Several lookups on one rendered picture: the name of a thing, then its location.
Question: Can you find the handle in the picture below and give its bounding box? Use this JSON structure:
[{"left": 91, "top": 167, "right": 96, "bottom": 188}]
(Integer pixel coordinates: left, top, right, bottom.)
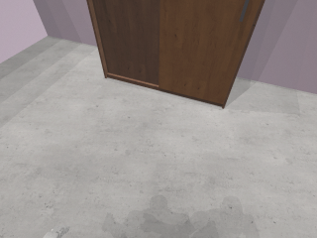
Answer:
[{"left": 239, "top": 0, "right": 250, "bottom": 22}]

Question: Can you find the wardrobe door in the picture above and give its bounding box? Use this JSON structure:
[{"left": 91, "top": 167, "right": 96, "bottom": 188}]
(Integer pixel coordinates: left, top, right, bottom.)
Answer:
[
  {"left": 158, "top": 0, "right": 262, "bottom": 104},
  {"left": 92, "top": 0, "right": 160, "bottom": 85}
]

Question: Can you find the left robot hand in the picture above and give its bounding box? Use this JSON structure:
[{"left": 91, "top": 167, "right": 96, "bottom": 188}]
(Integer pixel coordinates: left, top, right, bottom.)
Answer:
[{"left": 43, "top": 225, "right": 70, "bottom": 238}]

